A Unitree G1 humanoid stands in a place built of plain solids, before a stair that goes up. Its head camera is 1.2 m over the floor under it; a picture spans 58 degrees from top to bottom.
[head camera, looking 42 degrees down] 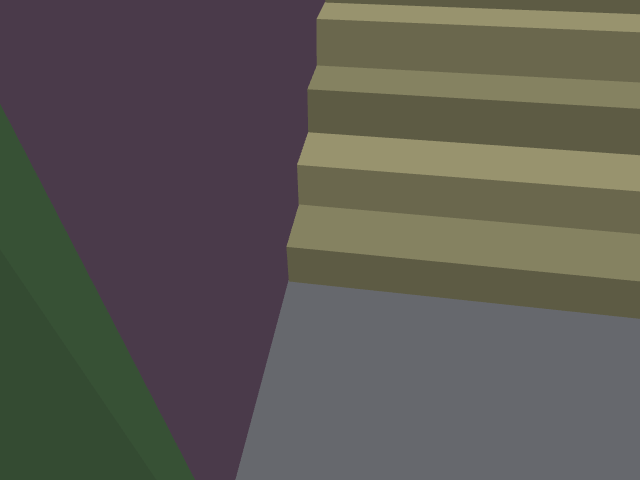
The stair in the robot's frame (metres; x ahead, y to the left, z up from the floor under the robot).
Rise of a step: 0.18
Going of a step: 0.25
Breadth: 1.28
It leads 8 degrees to the right of straight ahead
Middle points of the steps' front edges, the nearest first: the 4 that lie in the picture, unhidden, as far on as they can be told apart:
1.01 -0.51 0.18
1.25 -0.55 0.36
1.50 -0.58 0.53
1.74 -0.62 0.71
